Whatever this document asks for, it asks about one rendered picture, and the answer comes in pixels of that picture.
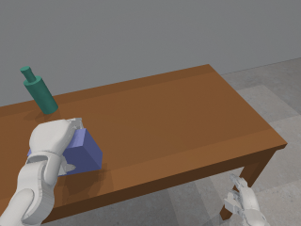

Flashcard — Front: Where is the robot right hand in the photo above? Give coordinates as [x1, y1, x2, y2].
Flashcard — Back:
[224, 173, 261, 217]

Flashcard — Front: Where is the robot left hand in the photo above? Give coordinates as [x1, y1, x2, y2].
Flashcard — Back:
[29, 118, 84, 176]

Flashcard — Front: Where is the sponge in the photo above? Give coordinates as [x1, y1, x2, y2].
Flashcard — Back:
[27, 128, 103, 177]

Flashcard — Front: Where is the robot right forearm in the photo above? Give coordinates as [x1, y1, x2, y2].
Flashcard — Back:
[242, 209, 270, 226]

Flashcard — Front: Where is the table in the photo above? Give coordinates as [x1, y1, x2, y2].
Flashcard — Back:
[0, 64, 288, 224]

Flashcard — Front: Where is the robot left forearm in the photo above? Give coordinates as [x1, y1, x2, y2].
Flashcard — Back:
[0, 151, 62, 226]

